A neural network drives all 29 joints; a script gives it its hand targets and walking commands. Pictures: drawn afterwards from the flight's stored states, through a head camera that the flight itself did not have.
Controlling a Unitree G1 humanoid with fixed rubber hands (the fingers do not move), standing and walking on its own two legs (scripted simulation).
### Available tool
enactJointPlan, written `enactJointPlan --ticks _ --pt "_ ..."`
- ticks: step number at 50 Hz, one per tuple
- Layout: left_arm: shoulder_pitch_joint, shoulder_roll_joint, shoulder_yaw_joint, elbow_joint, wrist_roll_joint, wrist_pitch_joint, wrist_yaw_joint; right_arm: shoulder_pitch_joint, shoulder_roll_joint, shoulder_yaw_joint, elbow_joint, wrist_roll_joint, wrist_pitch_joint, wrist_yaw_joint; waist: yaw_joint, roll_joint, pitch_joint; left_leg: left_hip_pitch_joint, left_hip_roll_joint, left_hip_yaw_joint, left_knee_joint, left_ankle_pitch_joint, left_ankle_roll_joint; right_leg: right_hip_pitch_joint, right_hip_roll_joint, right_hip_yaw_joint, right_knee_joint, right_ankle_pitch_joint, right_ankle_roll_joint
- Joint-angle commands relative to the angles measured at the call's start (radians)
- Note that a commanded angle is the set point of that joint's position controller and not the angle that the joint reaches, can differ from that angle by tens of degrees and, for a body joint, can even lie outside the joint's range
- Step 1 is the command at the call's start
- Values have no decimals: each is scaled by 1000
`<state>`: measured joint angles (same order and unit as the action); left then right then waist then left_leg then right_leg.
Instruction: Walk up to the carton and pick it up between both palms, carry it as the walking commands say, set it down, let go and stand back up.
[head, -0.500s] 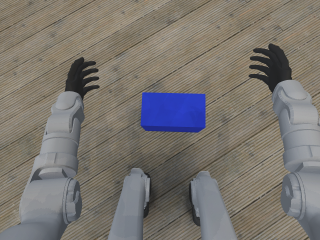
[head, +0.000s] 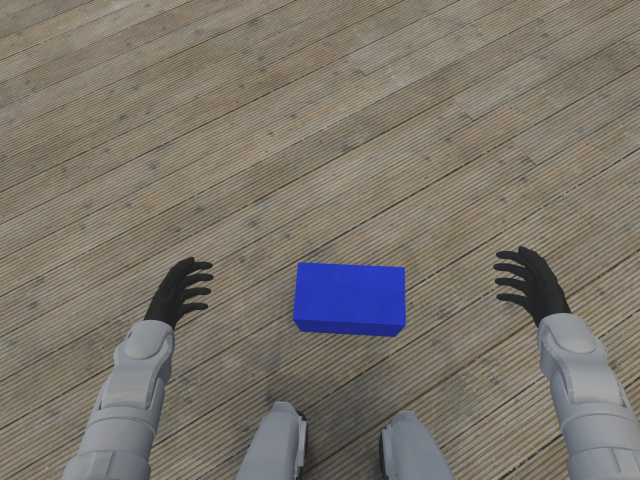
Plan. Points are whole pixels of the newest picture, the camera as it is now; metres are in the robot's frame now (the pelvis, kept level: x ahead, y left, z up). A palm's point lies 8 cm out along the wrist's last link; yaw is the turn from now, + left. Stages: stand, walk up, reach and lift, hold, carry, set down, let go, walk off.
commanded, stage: let go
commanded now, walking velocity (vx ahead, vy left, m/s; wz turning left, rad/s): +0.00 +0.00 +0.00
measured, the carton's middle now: (349, 301) +0.45 -0.01 -0.60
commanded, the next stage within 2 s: stand in 0.74 s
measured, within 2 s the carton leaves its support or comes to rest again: neither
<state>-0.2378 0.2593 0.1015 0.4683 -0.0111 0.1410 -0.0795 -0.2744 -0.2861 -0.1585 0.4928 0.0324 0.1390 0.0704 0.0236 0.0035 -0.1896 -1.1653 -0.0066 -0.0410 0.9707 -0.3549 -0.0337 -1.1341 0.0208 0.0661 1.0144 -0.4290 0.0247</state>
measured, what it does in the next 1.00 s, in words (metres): rises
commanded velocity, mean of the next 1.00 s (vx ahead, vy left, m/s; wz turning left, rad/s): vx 0.00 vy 0.00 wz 0.00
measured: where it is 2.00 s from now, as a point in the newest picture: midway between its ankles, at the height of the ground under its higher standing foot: outside the picture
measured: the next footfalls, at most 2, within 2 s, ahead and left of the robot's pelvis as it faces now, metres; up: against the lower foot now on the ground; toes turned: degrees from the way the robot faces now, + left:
none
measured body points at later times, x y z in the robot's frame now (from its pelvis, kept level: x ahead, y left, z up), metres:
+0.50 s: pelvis +0.04 +0.01 +0.07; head +0.06 +0.01 +0.52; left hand +0.22 +0.25 -0.01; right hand +0.24 -0.24 +0.01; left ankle +0.04 +0.14 -0.66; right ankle +0.01 -0.13 -0.66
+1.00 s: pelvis +0.04 +0.01 +0.07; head +0.05 +0.01 +0.52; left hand +0.20 +0.27 +0.00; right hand +0.20 -0.25 -0.01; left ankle +0.04 +0.14 -0.66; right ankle +0.01 -0.13 -0.66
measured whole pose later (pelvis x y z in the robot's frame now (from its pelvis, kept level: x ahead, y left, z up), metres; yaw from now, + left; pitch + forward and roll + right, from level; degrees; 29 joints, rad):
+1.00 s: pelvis +0.04 +0.01 +0.07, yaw +0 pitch +0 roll +0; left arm 0.23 0.26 0.08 0.52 0.02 0.07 0.00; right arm 0.20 -0.26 -0.03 0.60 -0.05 0.03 0.01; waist 0.00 -0.01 0.00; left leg -0.26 0.00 -0.04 0.57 -0.31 -0.02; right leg -0.21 0.00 0.06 0.56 -0.35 0.02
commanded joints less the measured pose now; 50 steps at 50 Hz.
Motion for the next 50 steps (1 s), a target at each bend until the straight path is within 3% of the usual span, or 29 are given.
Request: enactJointPlan --ticks 1,2,3,4,6,7,8,9,13,14,15,16,17,19,20,21,22,24,25,26,29,31,32,35,36,40,46,49,50 --pt "248 58 -2 -25 -23 -18 -22 243 5 34 -57 -27 -22 1 -31 -62 -289 682 -62 66 -321 152 5 568 41 -92 -390 195 10" --pt "376 30 -33 36 -24 -18 -16 340 27 77 -27 -17 -27 1 -29 -93 -203 730 -66 72 -358 176 9 616 45 -109 -416 204 17" --pt "388 31 -29 46 12 -20 -9 339 47 103 -9 -11 -29 1 6 -58 -171 726 -70 63 -380 207 6 634 38 -102 -432 240 21" --pt "320 19 -36 14 -8 -29 -5 309 43 101 17 -18 -32 2 -21 -98 -79 702 -72 68 -396 174 6 627 38 -102 -459 218 22" --pt "333 43 -22 -3 36 -36 10 297 46 110 -13 -2 -42 11 30 10 29 780 -74 66 -454 167 5 640 32 -96 -513 193 13" --pt "378 25 -35 -21 32 -51 8 334 42 111 -54 -11 -57 9 3 -70 18 821 -71 61 -457 207 5 680 39 -95 -535 233 18" --pt "359 27 -35 -92 34 -65 14 371 23 94 -87 -22 -64 13 -4 -11 0 879 -66 61 -481 268 0 731 44 -89 -547 292 11" --pt "305 49 -44 -69 0 -75 8 255 3 99 -136 -9 -78 10 3 -89 63 846 -65 58 -475 238 6 698 54 -105 -544 261 20" --pt "362 24 -67 -136 -29 -92 3 373 -1 108 -159 -7 -92 5 -18 -19 86 955 -69 50 -499 349 -1 808 57 -92 -579 348 8" --pt "386 13 -72 -124 -54 -90 -4 375 -10 104 -181 -23 -95 0 -15 -90 90 962 -64 53 -500 334 3 833 59 -87 -586 338 11" --pt "404 8 -78 -166 -51 -102 0 416 -14 94 -182 -32 -101 -3 -37 -61 70 987 -66 57 -504 403 -5 862 63 -90 -581 405 8" --pt "446 8 -80 -158 -42 -92 3 474 -9 101 -165 -29 -92 0 -20 8 93 1006 -63 48 -515 413 -3 881 62 -83 -582 401 -1" --pt "494 24 -62 -143 -38 -93 7 514 -12 96 -154 -32 -95 2 -16 -40 71 1030 -70 48 -506 472 -1 916 68 -84 -580 456 6" --pt "478 33 -58 -179 -25 -91 14 547 -13 90 -136 -39 -91 4 -35 23 91 1075 -70 42 -516 510 -11 903 66 -87 -587 455 3" --pt "521 41 -53 -155 -17 -79 8 565 -20 89 -152 -47 -76 2 -37 -46 109 1100 -69 38 -523 486 5 936 63 -85 -602 458 10" --pt "456 48 -53 -170 -8 -71 9 513 -23 95 -155 -48 -72 3 -42 -51 144 1076 -73 40 -531 460 3 910 60 -79 -602 446 13" --pt "478 57 -37 -182 10 -70 15 519 -8 101 -156 -38 -65 11 -10 -13 125 1111 -71 37 -547 443 5 939 62 -96 -605 405 14" --pt "447 52 -71 -192 -7 -58 7 489 -18 93 -154 -39 -57 12 -49 -42 169 1103 -67 37 -552 416 9 931 58 -96 -614 395 9" --pt "458 64 -49 -188 15 -46 11 487 -17 104 -167 -33 -46 16 -12 31 201 1092 -63 39 -556 380 6 915 54 -95 -612 350 2" --pt "452 53 -70 -191 -3 -43 6 456 -9 106 -185 -21 -49 18 -23 -29 179 1111 -64 23 -552 417 8 921 58 -99 -615 378 3" --pt "454 61 -54 -163 14 -20 3 507 -7 117 -154 -20 -20 17 -28 11 243 1102 -67 38 -561 376 16 924 48 -95 -626 356 8" --pt "451 52 -66 -170 15 -20 -2 478 -1 126 -181 -12 -20 25 -21 -24 199 1113 -69 31 -557 361 23 938 46 -98 -623 346 12" --pt "463 71 -37 -158 36 -13 5 509 3 133 -161 -9 -14 25 3 48 247 1074 -64 38 -568 322 17 948 45 -101 -619 317 5" --pt "458 59 -54 -150 20 5 8 458 -19 117 -181 -28 -9 19 -5 4 261 1073 -61 42 -550 274 16 917 40 -91 -615 262 -2" --pt "404 211 3 -7 91 -34 66 440 -119 77 -18 -76 -59 -32 -31 -53 269 1007 12 19 -476 254 3 814 -34 -43 -615 258 16" --pt "417 188 -2 39 92 -83 85 430 -146 73 43 -96 -113 -69 -25 -1 196 920 17 -11 -519 81 24 900 -52 -11 -606 176 7" --pt "432 200 11 63 74 -114 95 404 -157 74 84 -88 -126 -78 -5 -9 207 894 33 -32 -514 158 35 921 -74 13 -586 246 -3" --pt "432 200 14 81 74 -115 102 412 -150 79 96 -85 -140 -88 -9 -60 171 926 46 -46 -506 246 45 938 -69 10 -577 269 -7" --pt "417 209 21 69 79 -117 107 414 -164 77 103 -78 -139 -84 -12 -30 182 918 42 -44 -502 254 41 932 -63 20 -574 291 -7"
